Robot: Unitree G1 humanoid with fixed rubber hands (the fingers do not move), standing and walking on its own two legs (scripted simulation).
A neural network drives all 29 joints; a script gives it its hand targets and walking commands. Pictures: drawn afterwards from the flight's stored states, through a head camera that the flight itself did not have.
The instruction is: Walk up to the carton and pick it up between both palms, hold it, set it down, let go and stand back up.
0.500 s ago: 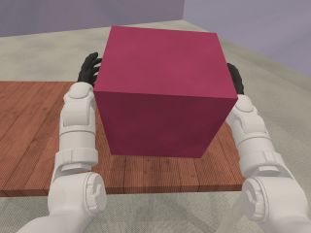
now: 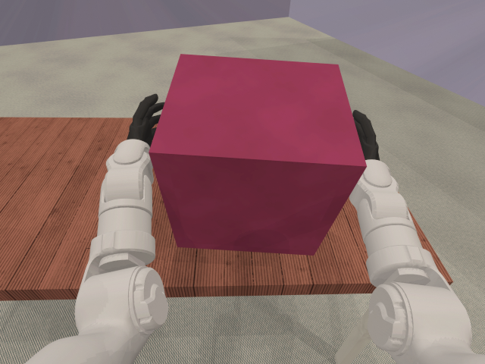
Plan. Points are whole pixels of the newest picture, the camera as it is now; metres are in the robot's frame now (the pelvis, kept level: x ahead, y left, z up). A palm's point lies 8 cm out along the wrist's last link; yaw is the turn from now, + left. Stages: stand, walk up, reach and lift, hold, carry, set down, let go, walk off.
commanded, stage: set down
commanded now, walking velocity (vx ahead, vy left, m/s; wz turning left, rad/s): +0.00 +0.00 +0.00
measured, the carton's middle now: (252, 162) +0.44 +0.01 +0.14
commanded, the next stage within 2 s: none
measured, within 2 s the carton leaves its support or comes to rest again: neither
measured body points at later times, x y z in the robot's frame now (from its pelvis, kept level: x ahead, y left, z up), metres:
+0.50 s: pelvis +0.01 +0.00 +0.00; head +0.00 +0.02 +0.45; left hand +0.44 +0.18 +0.17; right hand +0.42 -0.18 +0.15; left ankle +0.02 +0.12 -0.75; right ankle -0.01 -0.12 -0.75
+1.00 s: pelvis +0.01 +0.01 +0.00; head +0.03 +0.02 +0.45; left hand +0.45 +0.18 +0.14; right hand +0.42 -0.18 +0.12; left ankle +0.02 +0.12 -0.75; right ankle -0.01 -0.12 -0.75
